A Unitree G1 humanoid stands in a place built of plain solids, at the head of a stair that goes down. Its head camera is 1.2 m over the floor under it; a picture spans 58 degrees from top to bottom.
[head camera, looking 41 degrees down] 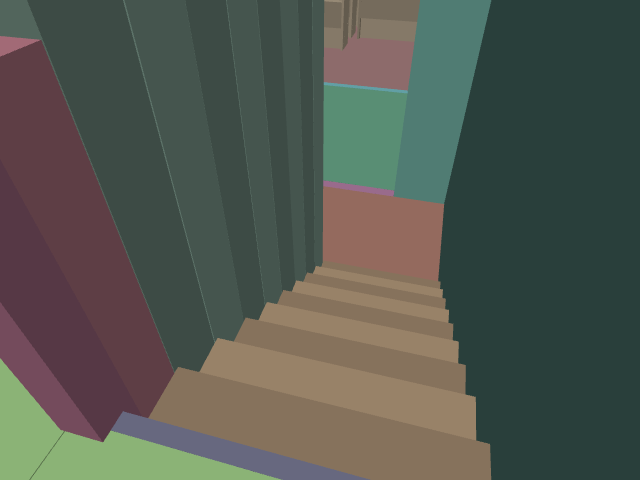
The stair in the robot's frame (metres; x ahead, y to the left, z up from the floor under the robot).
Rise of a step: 0.18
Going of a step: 0.27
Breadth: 1.09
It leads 15 degrees to the right of straight ahead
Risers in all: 10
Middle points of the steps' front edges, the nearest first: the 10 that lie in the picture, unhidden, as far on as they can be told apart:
0.49 0.06 0.00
0.75 -0.01 -0.18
1.01 -0.08 -0.36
1.27 -0.15 -0.55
1.53 -0.22 -0.73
1.79 -0.29 -0.91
2.05 -0.35 -1.09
2.32 -0.42 -1.28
2.58 -0.49 -1.46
2.84 -0.56 -1.64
